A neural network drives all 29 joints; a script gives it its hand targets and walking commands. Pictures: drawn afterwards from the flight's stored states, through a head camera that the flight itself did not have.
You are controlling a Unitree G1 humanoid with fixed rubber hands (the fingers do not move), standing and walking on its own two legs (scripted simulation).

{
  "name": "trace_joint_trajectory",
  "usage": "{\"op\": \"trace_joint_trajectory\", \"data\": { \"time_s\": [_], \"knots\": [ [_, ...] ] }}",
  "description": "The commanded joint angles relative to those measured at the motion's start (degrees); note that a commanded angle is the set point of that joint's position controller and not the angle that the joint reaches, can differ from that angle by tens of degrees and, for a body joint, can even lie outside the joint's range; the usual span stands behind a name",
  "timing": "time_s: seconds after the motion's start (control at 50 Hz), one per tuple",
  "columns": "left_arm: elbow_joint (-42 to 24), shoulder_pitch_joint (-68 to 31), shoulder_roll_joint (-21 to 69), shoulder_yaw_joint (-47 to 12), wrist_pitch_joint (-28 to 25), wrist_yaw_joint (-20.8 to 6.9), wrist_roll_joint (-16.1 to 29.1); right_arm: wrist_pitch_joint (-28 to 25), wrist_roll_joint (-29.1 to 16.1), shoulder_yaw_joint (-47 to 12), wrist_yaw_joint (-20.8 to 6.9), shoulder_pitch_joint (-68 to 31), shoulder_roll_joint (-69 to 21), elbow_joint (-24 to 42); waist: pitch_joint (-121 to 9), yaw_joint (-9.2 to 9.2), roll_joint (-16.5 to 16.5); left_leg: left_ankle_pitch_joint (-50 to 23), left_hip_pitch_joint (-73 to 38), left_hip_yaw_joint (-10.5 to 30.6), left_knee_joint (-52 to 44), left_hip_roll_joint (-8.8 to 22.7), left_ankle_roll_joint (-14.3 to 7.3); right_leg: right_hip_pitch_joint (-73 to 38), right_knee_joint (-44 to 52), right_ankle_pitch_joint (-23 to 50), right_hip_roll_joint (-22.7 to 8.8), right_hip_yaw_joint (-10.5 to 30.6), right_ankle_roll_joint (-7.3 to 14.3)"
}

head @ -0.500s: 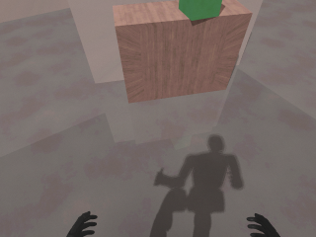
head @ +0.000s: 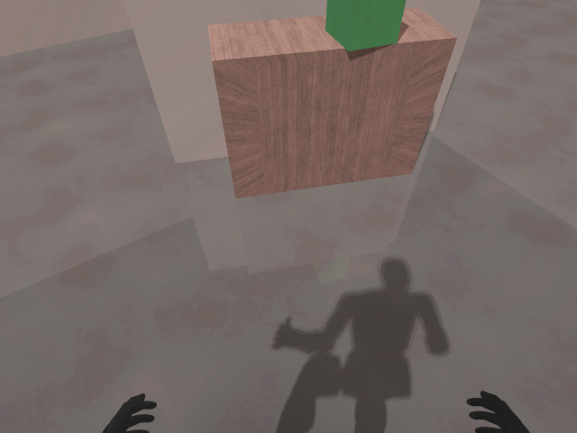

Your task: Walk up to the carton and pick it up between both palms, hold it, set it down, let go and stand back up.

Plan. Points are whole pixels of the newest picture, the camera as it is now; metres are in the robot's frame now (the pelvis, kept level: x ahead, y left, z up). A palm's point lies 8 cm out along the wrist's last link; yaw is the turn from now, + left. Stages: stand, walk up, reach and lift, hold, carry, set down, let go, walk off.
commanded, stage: stand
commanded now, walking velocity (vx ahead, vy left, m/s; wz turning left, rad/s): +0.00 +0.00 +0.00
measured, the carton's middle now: out of the picture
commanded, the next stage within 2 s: none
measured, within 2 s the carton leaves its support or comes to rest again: neither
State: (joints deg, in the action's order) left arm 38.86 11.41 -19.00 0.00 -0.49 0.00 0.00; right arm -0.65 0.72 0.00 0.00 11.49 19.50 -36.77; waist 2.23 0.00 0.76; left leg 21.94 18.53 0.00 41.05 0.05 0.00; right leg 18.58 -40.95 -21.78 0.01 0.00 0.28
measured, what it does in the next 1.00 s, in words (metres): stands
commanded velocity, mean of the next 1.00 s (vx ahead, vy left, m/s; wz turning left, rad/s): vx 0.00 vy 0.00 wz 0.00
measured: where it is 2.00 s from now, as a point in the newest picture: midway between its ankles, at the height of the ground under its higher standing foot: outside the picture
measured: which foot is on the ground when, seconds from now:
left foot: down 0.00-1.00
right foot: down 0.00-1.00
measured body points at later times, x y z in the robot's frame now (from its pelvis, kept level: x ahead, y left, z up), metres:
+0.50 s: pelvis -0.01 +0.00 +0.00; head +0.00 +0.01 +0.45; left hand +0.12 +0.28 -0.10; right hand +0.13 -0.28 -0.09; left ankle +0.00 +0.12 -0.72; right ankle +0.00 -0.12 -0.72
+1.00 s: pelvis -0.02 +0.00 +0.00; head -0.02 +0.00 +0.45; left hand +0.09 +0.28 -0.11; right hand +0.11 -0.29 -0.10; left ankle +0.00 +0.12 -0.72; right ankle +0.00 -0.12 -0.72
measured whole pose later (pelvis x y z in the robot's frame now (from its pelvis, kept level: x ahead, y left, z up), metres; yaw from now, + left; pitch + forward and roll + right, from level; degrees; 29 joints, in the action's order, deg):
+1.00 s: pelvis -0.02 +0.00 +0.00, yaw +0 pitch -4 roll +0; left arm 46.1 11.4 -19.0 0.0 -0.6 0.0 0.0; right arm -0.7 0.7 0.0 0.0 11.5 20.0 -43.4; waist 4.4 0.0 0.6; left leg 20.4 16.9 0.0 41.1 0.1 0.0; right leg 17.0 -41.0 -20.2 0.0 0.0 0.3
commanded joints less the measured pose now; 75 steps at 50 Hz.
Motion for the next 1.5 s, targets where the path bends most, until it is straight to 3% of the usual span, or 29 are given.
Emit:
{"op": "trace_joint_trajectory", "data": {
  "time_s": [0.0, 0.16, 0.22, 0.26, 0.34, 0.46, 0.48, 0.5, 0.66, 0.7, 0.8, 0.82, 0.94, 0.96, 1.08, 1.12, 1.16, 1.22, 1.3, 1.34, 1.42, 1.48],
  "knots": [
    [-2.1, -1.7, -12.8, 4.1, -3.0, 0.7, -1.4, -2.3, 0.7, 4.6, 0.4, -3.2, 11.9, 0.9, -6.7, -0.33, -1.7, -15.0, -2.3, 4.9, -6.1, 4.6, -4.5, -3.6, 5.0, 15.8, -4.6, 4.7, 4.0],
    [-0.7, -1.8, -12.7, 4.0, -3.3, 0.6, -1.3, -2.3, 0.4, 4.3, 0.3, -3.2, 11.9, -0.3, -6.5, -0.29, -0.5, -15.6, -2.8, 4.8, -6.3, 4.5, -4.3, -3.6, 5.8, 16.5, -5.0, 5.4, 4.3],
    [-0.1, -2.1, -13.0, 4.0, -3.1, 0.6, -1.4, -2.4, 0.5, 4.3, 0.4, -3.8, 11.6, -0.8, -6.2, -0.02, -2.1, -14.8, -2.7, 5.2, -6.6, 4.5, -4.4, -3.6, 6.4, 16.4, -5.1, 5.7, 4.3],
    [-0.1, -2.5, -13.4, 3.9, -3.1, 0.6, -1.2, -2.4, 0.5, 4.3, 0.4, -3.3, 11.8, -0.9, -6.6, 0.07, -0.7, -14.6, -3.1, 5.0, -6.5, 4.5, -4.3, -3.6, 6.6, 15.8, -5.3, 5.4, 4.2],
    [0.6, -1.9, -13.0, 4.0, -3.0, 0.6, -1.1, -2.3, 0.2, 4.0, 0.3, -3.4, 11.3, -1.6, -6.5, 0.04, -1.8, -15.2, -3.9, 5.1, -7.1, 4.9, -4.4, -3.6, 6.7, 15.9, -5.4, 5.7, 4.3],
    [1.4, -3.3, -13.3, 3.7, -3.0, 0.6, -1.3, -2.1, 0.2, 4.4, 0.3, -4.6, 11.7, -2.4, -4.0, 0.43, 0.3, -11.2, -2.2, 5.0, -7.3, 4.6, -4.4, -2.3, 8.8, 12.8, -5.4, 6.6, 4.3],
    [1.3, -3.0, -13.3, 3.9, -3.1, 0.6, -1.3, -2.0, 0.4, 4.2, 0.2, -3.8, 11.8, -2.8, -4.7, 0.27, -1.3, -10.9, -3.0, 4.9, -7.8, 4.2, -4.1, -2.6, 9.0, 12.2, -5.8, 7.1, 4.4],
    [1.3, -3.4, -13.0, 3.7, -3.0, 0.7, -1.2, -2.2, 0.4, 4.1, 0.1, -4.2, 11.7, -2.7, -5.1, 0.5, 0.1, -11.3, -3.3, 5.1, -7.6, 4.4, -4.3, -2.3, 9.0, 12.2, -5.6, 7.0, 4.5],
    [3.2, -2.4, -13.6, 3.8, -2.9, 0.6, -1.2, -2.0, 0.2, 4.0, 0.1, -4.7, 11.7, -4.1, -4.7, 0.15, -1.6, -10.6, -3.1, 5.7, -9.0, 4.6, -4.3, -3.4, 9.5, 12.3, -5.4, 6.9, 4.3],
    [3.2, -3.9, -13.1, 3.5, -2.9, 0.7, -1.3, -2.0, 0.4, 3.8, 0.1, -5.0, 11.6, -4.4, -2.5, 0.38, -0.4, -9.6, -2.2, 5.9, -9.1, 4.6, -4.5, -1.9, 10.4, 10.6, -5.7, 7.6, 4.3],
    [4.1, -3.2, -13.3, 3.5, -2.6, 0.3, -0.7, -1.9, 0.4, 4.1, 0.3, -5.0, 12.9, -4.8, -2.5, 0.33, -1.6, -8.0, -2.7, 6.2, -10.4, 4.9, -4.5, -2.1, 11.3, 9.2, -5.2, 7.4, 3.9],
    [4.5, -4.0, -12.8, 3.3, -2.7, 0.3, -1.0, -1.9, 0.4, 4.0, 0.3, -4.7, 12.1, -5.4, -2.9, 0.53, 0.2, -7.4, -2.5, 6.1, -10.2, 4.8, -4.3, -2.7, 11.1, 8.5, -5.5, 7.3, 4.0],
    [5.3, -4.0, -13.0, 3.4, -2.5, 0.4, -0.9, -1.9, 0.2, 3.7, 0.2, -5.8, 12.1, -5.8, -2.3, 0.21, -2.7, -8.3, -2.8, 7.3, -11.7, 5.6, -4.5, -2.5, 11.2, 10.0, -5.1, 6.7, 3.6],
    [5.4, -3.8, -13.1, 3.4, -2.7, 0.4, -1.0, -1.8, 0.0, 3.7, 0.0, -5.7, 11.8, -6.0, -2.2, -0.07, -1.4, -8.2, -2.6, 7.1, -11.5, 5.4, -4.3, -2.8, 11.1, 9.8, -5.1, 6.9, 3.8],
    [6.4, -4.7, -13.1, 3.3, -2.6, 0.4, -0.9, -1.7, 0.1, 3.6, 0.1, -5.4, 12.2, -7.2, -2.0, 0.38, -0.6, -7.7, -3.0, 7.0, -11.9, 5.4, -4.4, -2.6, 12.1, 9.0, -5.6, 7.6, 3.9],
    [6.9, -3.7, -12.7, 3.2, -2.6, 0.3, -0.8, -1.7, 0.2, 3.7, 0.2, -5.9, 12.7, -7.4, -2.2, -0.04, -2.0, -7.0, -3.6, 7.3, -12.5, 5.5, -4.5, -3.0, 11.6, 8.9, -5.1, 7.0, 3.7],
    [7.0, -4.3, -13.7, 3.6, -2.4, 0.3, -0.9, -1.6, 0.1, 3.9, 0.3, -6.3, 12.6, -7.5, -2.4, 0.06, -0.5, -7.3, -3.0, 7.1, -12.7, 5.4, -4.3, -3.6, 11.5, 9.8, -5.0, 6.9, 3.6],
    [8.0, -3.4, -13.8, 3.3, -2.3, 0.3, -0.9, -1.6, -0.3, 3.7, 0.3, -5.4, 12.5, -8.5, -1.1, 0.1, -1.8, -7.8, -3.8, 7.0, -12.0, 5.1, -4.2, -2.6, 12.5, 10.1, -5.6, 7.8, 4.0],
    [8.1, -5.0, -14.1, 3.6, -2.5, 0.5, -0.8, -1.6, -0.1, 3.5, 0.0, -5.5, 12.3, -9.2, -2.5, 0.17, -0.2, -9.4, -4.9, 6.7, -12.4, 5.2, -4.2, -2.9, 11.9, 11.1, -5.7, 7.7, 3.9],
    [8.3, -4.4, -13.9, 3.4, -2.2, 0.5, -0.7, -1.7, -0.1, 3.5, 0.0, -6.9, 13.0, -9.3, -1.8, -0.13, -2.9, -9.4, -4.3, 7.8, -13.3, 6.1, -4.6, -2.7, 11.6, 11.2, -5.0, 7.1, 3.6],
    [8.9, -4.2, -13.0, 3.0, -2.2, 0.4, -0.6, -1.7, 0.1, 3.5, 0.2, -6.3, 12.9, -9.8, -1.4, -0.46, -0.5, -7.6, -3.5, 8.0, -14.0, 6.1, -4.6, -3.3, 12.1, 10.0, -5.0, 7.2, 3.5],
    [9.0, -4.8, -13.4, 3.0, -2.1, 0.4, -0.3, -1.6, -0.1, 3.2, 0.1, -5.9, 12.6, -10.2, -0.2, 0.13, -1.5, -6.8, -3.6, 7.6, -13.9, 5.5, -4.3, -1.9, 13.0, 8.0, -5.5, 8.1, 3.8]
  ]
}}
